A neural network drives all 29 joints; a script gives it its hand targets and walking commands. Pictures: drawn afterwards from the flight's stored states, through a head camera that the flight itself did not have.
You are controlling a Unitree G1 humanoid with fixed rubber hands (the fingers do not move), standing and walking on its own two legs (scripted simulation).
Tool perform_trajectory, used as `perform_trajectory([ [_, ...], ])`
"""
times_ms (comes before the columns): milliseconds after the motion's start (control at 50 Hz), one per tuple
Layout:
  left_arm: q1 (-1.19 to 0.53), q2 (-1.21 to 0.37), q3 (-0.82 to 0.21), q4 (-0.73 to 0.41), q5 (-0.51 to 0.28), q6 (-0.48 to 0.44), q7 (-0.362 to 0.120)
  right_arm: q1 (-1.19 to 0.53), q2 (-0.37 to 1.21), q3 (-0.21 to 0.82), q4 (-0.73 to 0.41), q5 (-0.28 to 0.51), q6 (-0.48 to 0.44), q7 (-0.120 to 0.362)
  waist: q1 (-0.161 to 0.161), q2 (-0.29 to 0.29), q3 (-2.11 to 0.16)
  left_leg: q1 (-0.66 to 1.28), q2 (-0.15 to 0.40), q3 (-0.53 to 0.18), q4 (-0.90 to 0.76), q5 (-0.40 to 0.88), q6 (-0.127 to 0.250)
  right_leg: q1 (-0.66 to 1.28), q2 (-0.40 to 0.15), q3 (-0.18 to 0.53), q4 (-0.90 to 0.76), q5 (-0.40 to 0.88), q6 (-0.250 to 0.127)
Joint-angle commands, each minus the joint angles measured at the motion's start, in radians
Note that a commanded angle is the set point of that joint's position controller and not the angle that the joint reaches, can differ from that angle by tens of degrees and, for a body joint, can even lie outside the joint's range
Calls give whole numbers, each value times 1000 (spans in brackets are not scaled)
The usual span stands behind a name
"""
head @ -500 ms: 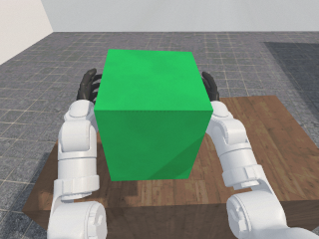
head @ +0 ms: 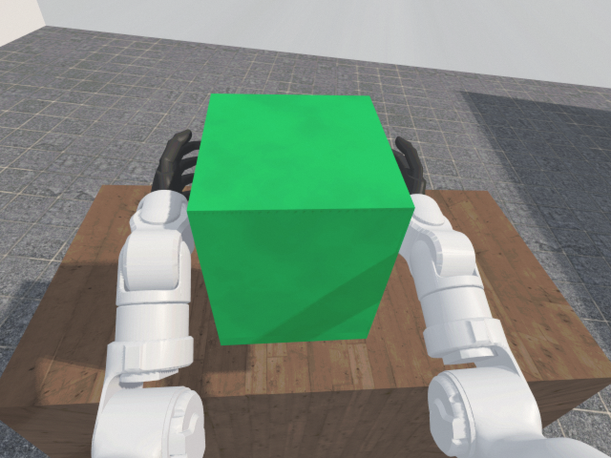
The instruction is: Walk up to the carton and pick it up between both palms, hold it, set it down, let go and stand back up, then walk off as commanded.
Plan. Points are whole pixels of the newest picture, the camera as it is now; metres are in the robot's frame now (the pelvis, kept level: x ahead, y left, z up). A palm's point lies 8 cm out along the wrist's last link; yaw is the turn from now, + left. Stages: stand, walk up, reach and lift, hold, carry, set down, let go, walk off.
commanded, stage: hold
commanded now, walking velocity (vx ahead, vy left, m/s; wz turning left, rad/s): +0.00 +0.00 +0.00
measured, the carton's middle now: (293, 223) +0.37 -0.02 +0.15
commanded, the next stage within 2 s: none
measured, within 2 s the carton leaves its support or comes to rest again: neither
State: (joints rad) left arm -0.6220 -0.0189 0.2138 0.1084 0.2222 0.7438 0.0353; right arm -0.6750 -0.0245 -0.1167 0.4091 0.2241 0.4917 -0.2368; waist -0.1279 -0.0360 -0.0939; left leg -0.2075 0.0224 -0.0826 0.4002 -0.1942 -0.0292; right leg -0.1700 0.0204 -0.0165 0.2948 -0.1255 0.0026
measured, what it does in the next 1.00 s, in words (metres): stands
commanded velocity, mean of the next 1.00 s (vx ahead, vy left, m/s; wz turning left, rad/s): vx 0.00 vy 0.00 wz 0.00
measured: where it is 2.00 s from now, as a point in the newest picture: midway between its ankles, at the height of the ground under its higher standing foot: outside the picture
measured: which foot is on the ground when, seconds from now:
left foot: down 0.00-1.00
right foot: down 0.00-1.00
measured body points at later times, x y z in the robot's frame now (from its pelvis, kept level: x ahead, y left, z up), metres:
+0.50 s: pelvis -0.01 -0.01 +0.00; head -0.06 +0.04 +0.45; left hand +0.36 +0.17 +0.19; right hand +0.37 -0.13 +0.20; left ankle +0.01 +0.13 -0.75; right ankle +0.02 -0.12 -0.75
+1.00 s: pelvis +0.00 -0.01 +0.00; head -0.04 -0.02 +0.45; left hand +0.37 +0.15 +0.21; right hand +0.39 -0.15 +0.18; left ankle +0.01 +0.13 -0.75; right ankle +0.02 -0.12 -0.75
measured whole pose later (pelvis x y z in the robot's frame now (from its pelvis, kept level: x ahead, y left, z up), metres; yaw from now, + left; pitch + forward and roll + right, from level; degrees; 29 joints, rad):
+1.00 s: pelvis +0.00 -0.01 +0.00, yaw +1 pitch -1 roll -1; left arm -0.62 -0.02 0.27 0.11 0.22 0.74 -0.03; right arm -0.66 -0.07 0.02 0.39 0.23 0.49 -0.30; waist -0.05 0.05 -0.08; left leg -0.18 0.02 -0.10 0.39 -0.18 -0.03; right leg -0.14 0.02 -0.04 0.30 -0.13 0.00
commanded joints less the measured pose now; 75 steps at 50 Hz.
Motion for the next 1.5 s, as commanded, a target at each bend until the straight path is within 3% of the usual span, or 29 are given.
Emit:
perform_trajectory([
  [0,-631,-670,-539,-187,-110,-62,-122,-807,584,554,-327,177,-79,129,53,139,-514,254,-64,28,-34,380,-34,338,75,-52,31,268,19],
  [40,-539,-649,-527,-244,-136,-73,-121,-811,620,655,-503,225,-77,107,95,57,-602,269,-78,32,14,550,-17,424,78,-34,51,501,38],
  [100,-485,-579,-475,-258,-144,-70,-142,-830,671,757,-636,250,-58,54,136,-100,-627,219,-96,40,8,544,21,505,60,-18,72,752,84],
  [140,-514,-562,-448,-242,-166,-79,-154,-820,710,764,-640,247,-53,31,124,-176,-634,190,-99,35,-7,451,32,523,46,-8,50,765,111],
  [180,-464,-521,-390,-179,-144,-66,-175,-802,700,735,-602,230,-35,12,154,-213,-547,172,-106,45,-27,375,52,478,32,7,38,728,125],
  [220,-526,-528,-376,-196,-142,-61,-183,-843,688,687,-597,229,-38,8,160,-181,-542,154,-102,52,-40,339,48,457,25,13,35,683,123],
  [260,-594,-580,-449,-186,-164,-65,-193,-812,653,606,-522,186,-37,12,73,-116,-494,157,-102,44,-61,264,31,385,39,-2,15,489,102],
  [360,-768,-603,-460,-20,-160,-71,-206,-864,622,405,-249,74,-38,54,1,0,-286,131,-69,50,-121,-35,24,171,38,-21,-48,-67,43],
  [380,-743,-637,-521,-151,-198,-84,-196,-846,660,454,-349,107,-65,57,3,38,-436,185,-74,55,-79,136,21,259,37,-19,-17,118,43],
  [420,-705,-640,-564,-164,-191,-71,-187,-784,616,458,-340,96,-53,61,-26,118,-425,184,-78,47,-73,148,-7,299,37,-27,-8,146,41],
  [500,-782,-665,-567,-170,-150,-62,-164,-785,551,386,-217,110,-65,88,-37,258,-352,163,-59,33,-88,120,-51,270,43,-42,-7,76,11],
  [560,-810,-688,-543,-83,-115,-60,-152,-803,533,322,-127,73,-80,126,-38,317,-271,96,-29,18,-159,-97,-44,238,45,-51,0,-67,8],
  [660,-734,-693,-539,-99,-98,-60,-132,-821,517,370,-155,90,-104,151,-11,293,-320,125,-36,29,-138,7,-41,270,55,-60,22,17,12],
  [780,-649,-604,-400,-30,-74,-71,-147,-902,608,526,-259,112,-86,126,97,0,-351,145,-77,50,-99,146,29,294,52,-52,-15,81,48],
  [800,-636,-593,-401,-90,-82,-78,-147,-889,639,572,-341,117,-89,117,124,-35,-429,158,-76,60,-83,216,37,349,48,-35,-2,191,58],
  [880,-504,-510,-375,-123,-118,-83,-181,-839,695,697,-538,162,-68,45,125,-187,-540,167,-98,62,-30,336,54,489,22,-6,32,606,116],
  [940,-490,-499,-380,-141,-124,-69,-195,-834,686,693,-569,177,-57,8,114,-195,-527,164,-105,56,-43,282,61,496,14,0,27,645,133],
  [1000,-548,-550,-457,-188,-171,-64,-206,-802,662,633,-567,184,-54,2,45,-105,-494,168,-103,43,-43,304,26,447,24,-9,29,619,116],
  [1020,-593,-570,-486,-234,-165,-64,-200,-788,650,608,-527,187,-46,6,55,-27,-512,189,-102,45,-40,325,14,424,38,-22,41,544,93],
  [1080,-650,-617,-542,-162,-176,-42,-209,-799,576,475,-419,146,-34,18,-21,65,-385,186,-83,31,-56,205,-11,301,51,-34,3,265,59],
  [1100,-641,-650,-554,-179,-192,-48,-200,-826,605,505,-461,161,-51,30,-1,73,-466,192,-81,36,-52,251,-14,331,58,-30,9,276,47],
  [1120,-661,-643,-586,-245,-189,-51,-195,-761,594,485,-426,158,-45,32,-31,128,-464,230,-80,37,-36,282,-29,344,52,-33,7,305,43],
  [1220,-745,-710,-606,-210,-145,-34,-143,-828,535,415,-298,158,-73,86,-15,315,-395,226,-56,21,-48,244,-83,240,66,-50,2,93,-2],
  [1240,-749,-721,-587,-148,-128,-29,-138,-860,540,402,-277,147,-78,99,3,310,-360,181,-46,25,-77,142,-75,232,67,-49,-5,25,0],
  [1260,-781,-706,-583,-118,-121,-35,-136,-842,520,356,-197,129,-71,113,-34,327,-303,158,-34,5,-107,38,-63,201,55,-49,-4,-30,3],
  [1300,-823,-724,-557,-76,-112,-44,-137,-855,528,323,-138,93,-79,136,-23,304,-277,103,-30,11,-146,-89,-54,195,54,-52,9,-96,2],
  [1340,-745,-704,-516,-45,-90,-44,-135,-843,510,348,-147,96,-85,142,-15,278,-268,103,-39,19,-140,-9,-42,236,53,-51,6,-25,9],
  [1440,-671,-634,-417,-6,-90,-66,-143,-961,593,479,-289,100,-100,135,87,31,-367,126,-62,52,-105,99,21,296,42,-39,-11,47,34],
  [1480,-613,-593,-377,11,-70,-72,-156,-856,643,530,-245,102,-78,117,95,-22,-326,154,-74,56,-93,156,29,310,40,-29,-18,124,53],
])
